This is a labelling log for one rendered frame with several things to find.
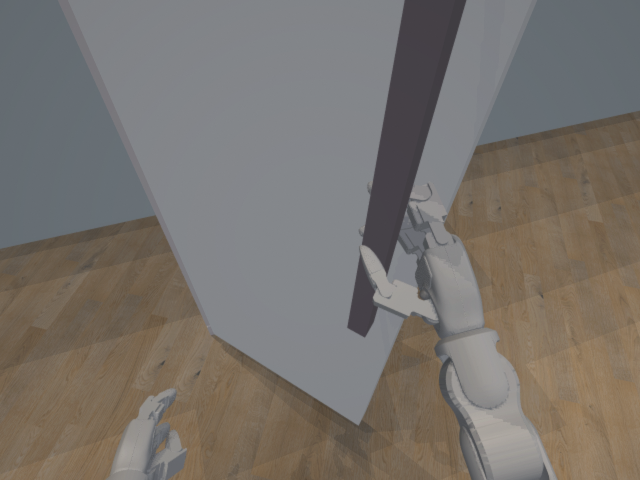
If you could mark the robot left hand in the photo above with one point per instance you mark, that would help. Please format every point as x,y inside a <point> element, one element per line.
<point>141,438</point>

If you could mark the fridge door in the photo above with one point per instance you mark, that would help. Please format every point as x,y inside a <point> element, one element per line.
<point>257,125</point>

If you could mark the robot right forearm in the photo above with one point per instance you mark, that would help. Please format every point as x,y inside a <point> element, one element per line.
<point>482,388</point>

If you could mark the robot right hand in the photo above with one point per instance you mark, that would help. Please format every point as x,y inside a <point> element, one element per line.
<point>444,270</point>

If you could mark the handle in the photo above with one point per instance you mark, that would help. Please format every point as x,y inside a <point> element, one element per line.
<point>426,37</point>

